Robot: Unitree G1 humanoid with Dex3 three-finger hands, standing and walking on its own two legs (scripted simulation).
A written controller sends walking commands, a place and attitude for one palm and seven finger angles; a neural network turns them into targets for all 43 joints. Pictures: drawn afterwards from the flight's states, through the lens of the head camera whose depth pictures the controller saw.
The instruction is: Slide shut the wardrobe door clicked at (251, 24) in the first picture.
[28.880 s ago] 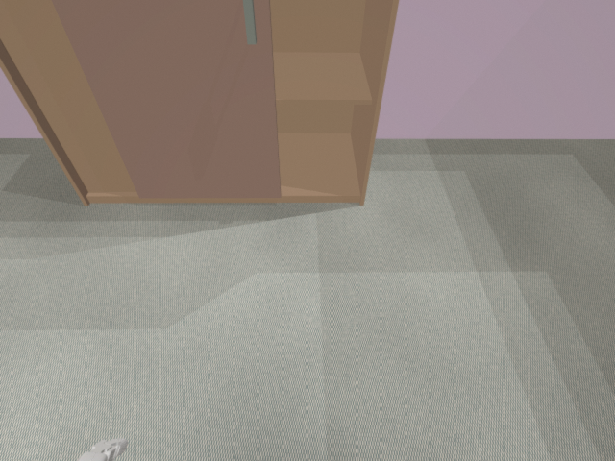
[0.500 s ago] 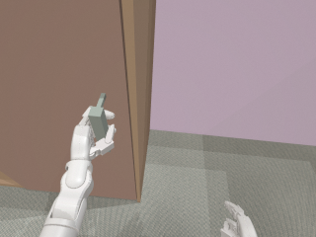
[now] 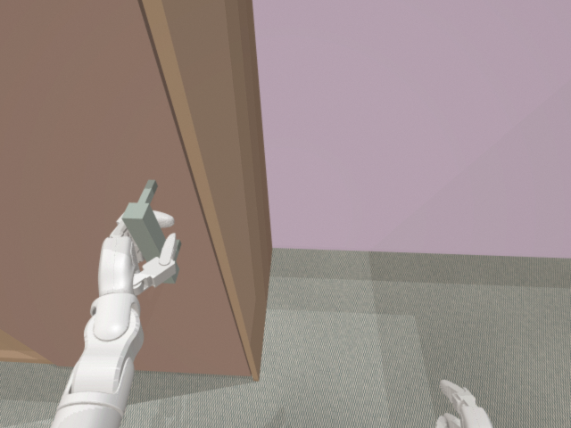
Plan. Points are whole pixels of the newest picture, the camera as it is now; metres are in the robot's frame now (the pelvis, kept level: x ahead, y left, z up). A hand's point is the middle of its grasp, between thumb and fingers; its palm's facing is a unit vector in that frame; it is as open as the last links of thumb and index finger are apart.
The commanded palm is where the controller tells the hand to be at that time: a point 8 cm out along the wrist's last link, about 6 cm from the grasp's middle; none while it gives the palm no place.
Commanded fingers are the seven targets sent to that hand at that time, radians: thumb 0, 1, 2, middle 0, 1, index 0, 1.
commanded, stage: stop walking and hold the door there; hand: left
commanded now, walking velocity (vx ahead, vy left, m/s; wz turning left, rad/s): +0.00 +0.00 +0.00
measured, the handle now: (159, 233) +0.36 +0.22 +0.08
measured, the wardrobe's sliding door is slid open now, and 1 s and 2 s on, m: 0.00 0.00 0.00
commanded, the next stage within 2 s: loosen the grip on the handle in 0.04 s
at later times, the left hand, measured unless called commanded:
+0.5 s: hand (166, 264) +0.31 +0.20 +0.07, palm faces +0.28 -0.95 -0.16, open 11.9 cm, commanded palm +0.27 +0.23 +0.08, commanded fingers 0.00 -0.55 0.20 -0.33 -1.25 -0.33 -1.25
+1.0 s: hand (163, 274) +0.31 +0.21 +0.04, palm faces +0.29 -0.94 -0.19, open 14.7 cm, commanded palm +0.27 +0.26 +0.06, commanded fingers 0.00 -0.55 0.20 -0.25 -1.15 -0.25 -1.15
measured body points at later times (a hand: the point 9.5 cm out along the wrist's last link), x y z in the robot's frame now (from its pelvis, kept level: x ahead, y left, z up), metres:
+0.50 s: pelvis -0.02 +0.02 -0.01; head -0.04 +0.01 +0.43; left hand +0.29 +0.25 +0.08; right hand +0.14 -0.21 -0.09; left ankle +0.02 +0.14 -0.74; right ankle +0.01 -0.11 -0.74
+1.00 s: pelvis +0.01 +0.01 -0.02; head +0.02 +0.01 +0.43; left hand +0.29 +0.26 +0.05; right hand +0.18 -0.22 -0.11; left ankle +0.02 +0.14 -0.74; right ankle +0.01 -0.11 -0.74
